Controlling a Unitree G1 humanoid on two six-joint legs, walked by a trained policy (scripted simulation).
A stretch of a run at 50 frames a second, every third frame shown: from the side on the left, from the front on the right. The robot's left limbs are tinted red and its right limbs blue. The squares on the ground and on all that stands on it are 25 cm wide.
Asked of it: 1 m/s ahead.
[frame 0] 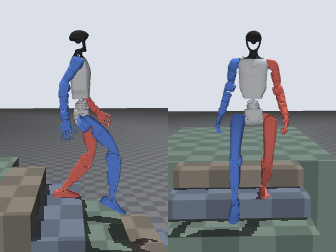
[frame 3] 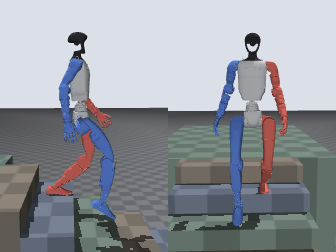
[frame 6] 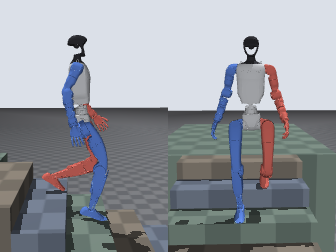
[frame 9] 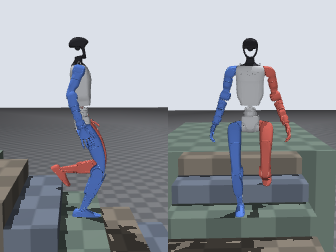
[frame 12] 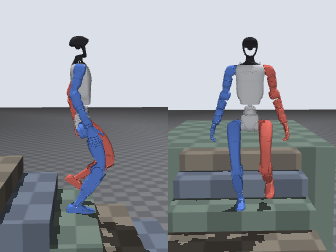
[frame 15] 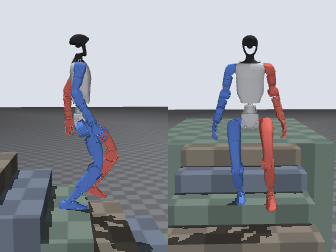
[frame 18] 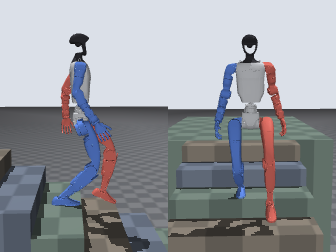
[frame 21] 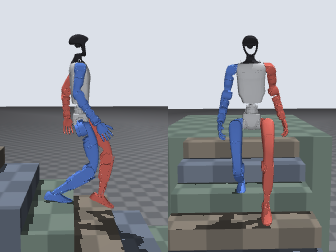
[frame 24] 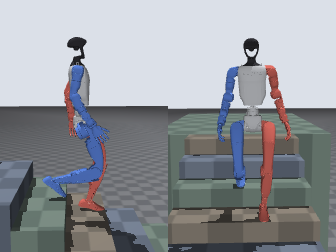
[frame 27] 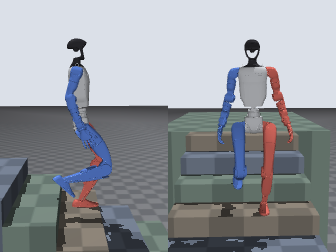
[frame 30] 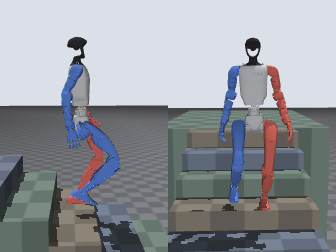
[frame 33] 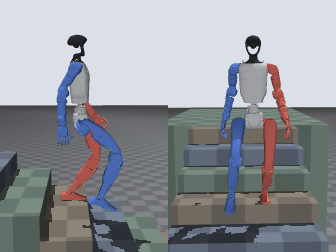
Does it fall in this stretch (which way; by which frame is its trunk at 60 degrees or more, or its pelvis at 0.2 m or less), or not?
no
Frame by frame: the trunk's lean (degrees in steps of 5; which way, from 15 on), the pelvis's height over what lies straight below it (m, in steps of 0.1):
0: 5, 0.7
3: 5, 0.8
6: 5, 0.8
9: 5, 0.7
12: 5, 0.7
15: 0, 0.7
18: 0, 0.7
21: 5, 0.8
24: 5, 0.8
27: 5, 0.7
30: 5, 0.7
33: 5, 0.7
